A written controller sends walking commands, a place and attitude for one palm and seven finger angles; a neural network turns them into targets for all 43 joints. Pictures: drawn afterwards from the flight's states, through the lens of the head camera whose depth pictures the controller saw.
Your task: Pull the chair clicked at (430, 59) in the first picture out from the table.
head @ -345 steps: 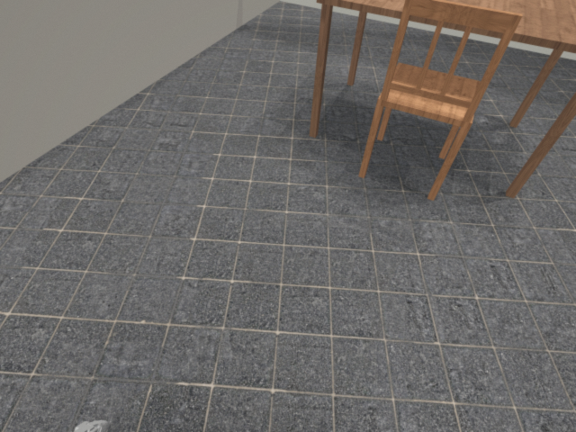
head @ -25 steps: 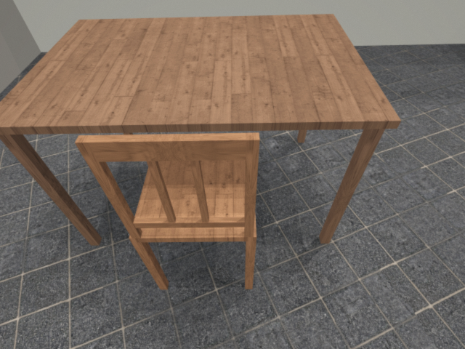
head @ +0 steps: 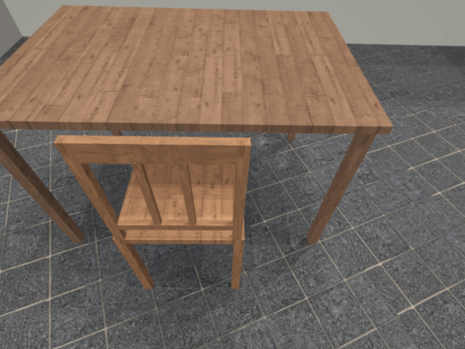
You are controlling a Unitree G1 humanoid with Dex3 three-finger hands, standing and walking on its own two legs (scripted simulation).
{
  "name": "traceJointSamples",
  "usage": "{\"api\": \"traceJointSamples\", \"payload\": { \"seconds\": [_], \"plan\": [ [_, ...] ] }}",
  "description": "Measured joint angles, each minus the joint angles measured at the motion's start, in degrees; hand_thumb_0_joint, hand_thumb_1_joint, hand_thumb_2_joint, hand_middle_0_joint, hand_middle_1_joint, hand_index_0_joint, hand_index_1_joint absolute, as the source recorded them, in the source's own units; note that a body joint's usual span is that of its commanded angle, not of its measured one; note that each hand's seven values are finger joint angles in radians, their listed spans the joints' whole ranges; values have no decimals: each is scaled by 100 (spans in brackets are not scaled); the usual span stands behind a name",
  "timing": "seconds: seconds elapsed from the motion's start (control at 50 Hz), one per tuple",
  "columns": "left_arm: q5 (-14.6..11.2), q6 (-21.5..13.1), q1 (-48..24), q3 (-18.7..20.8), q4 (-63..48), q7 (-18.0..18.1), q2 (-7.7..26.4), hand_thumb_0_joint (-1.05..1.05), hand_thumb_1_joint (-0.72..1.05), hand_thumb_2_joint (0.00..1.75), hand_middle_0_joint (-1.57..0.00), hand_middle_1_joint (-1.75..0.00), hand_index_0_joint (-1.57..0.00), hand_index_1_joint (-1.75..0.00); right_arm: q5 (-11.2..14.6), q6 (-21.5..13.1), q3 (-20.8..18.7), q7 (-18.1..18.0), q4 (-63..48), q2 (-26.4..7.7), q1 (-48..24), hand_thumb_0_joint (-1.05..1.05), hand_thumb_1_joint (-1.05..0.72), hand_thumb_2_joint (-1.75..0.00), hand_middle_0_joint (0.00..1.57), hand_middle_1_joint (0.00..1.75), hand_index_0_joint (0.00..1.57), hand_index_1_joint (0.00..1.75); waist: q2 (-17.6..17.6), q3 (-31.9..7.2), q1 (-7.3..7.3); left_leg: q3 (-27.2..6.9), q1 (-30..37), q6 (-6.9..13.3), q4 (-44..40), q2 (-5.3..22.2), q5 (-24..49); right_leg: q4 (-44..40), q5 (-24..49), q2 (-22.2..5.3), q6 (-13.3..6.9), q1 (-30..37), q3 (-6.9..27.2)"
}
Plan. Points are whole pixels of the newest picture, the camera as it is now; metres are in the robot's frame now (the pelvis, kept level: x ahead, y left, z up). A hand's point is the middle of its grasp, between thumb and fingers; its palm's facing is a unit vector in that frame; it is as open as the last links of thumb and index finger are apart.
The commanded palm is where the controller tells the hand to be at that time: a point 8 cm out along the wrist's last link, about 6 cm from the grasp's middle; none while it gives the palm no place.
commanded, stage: come to a stop and stand still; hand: left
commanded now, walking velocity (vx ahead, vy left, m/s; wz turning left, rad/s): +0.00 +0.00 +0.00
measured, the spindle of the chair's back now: (148, 195) +0.47 +0.23 -0.10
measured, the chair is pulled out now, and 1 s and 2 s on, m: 0.00 0.00 0.00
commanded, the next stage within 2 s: look again from close up in 0.60 s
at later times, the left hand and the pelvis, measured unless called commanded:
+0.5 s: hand out of the picture +0.02 +0.18 -0.18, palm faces +0.05 -0.98 -0.19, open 7.4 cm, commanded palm none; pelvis +0.03 +0.01 +0.00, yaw -1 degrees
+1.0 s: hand out of the picture +0.05 +0.22 -0.18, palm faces +0.04 -0.97 -0.25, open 7.4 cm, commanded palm none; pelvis +0.02 +0.03 -0.01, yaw +0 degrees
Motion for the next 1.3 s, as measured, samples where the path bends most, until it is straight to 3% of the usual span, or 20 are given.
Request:
{"api": "traceJointSamples", "payload": {
  "seconds": [0.14,0.24,0.7,0.84,0.98,1.3],
  "plan": [
    [20,-9,24,19,-14,42,60,0,91,90,-20,-30,-20,-30,-2,-50,6,-27,-113,44,-336,0,-91,-90,20,30,19,30,2,-53,59,68,92,49,51,-71,-154,1,-111,-83,63,103,54],
    [35,-21,44,13,-44,54,95,0,91,90,-20,-30,-20,-30,1,-40,-22,-46,-105,-149,-475,3,-93,-90,20,30,20,30,-18,-114,115,106,179,85,65,-136,-248,1,-192,-155,110,192,78],
    [42,-28,-3,-17,-36,31,266,0,91,90,-20,-30,-20,-30,13,-80,10,-28,-258,-369,-829,0,-93,-90,19,30,19,30,-85,-138,149,170,403,124,-96,-210,-308,-244,-188,-234,169,441,121],
    [71,-169,18,-75,-645,96,344,0,91,90,-20,-30,-20,-30,-34,-140,-110,102,-817,-489,-763,0,-92,-90,19,30,19,30,185,-30,90,63,-179,174,613,-136,-548,313,-386,-165,154,-32,42],
    [81,-80,-69,0,-870,125,440,0,91,90,-20,-30,-20,-30,-25,-53,-105,126,-934,-451,-896,0,-92,-90,19,30,19,30,99,-32,82,57,-304,210,958,-150,-696,649,-522,-193,213,-146,44],
    [115,-25,-85,-94,-816,36,500,0,91,90,-20,-30,-20,-30,-1,-87,-70,172,-822,-369,-916,0,-91,-90,20,30,20,30,-132,-57,122,228,-288,413,610,-301,-370,443,-215,-363,411,-242,183]
  ]
}}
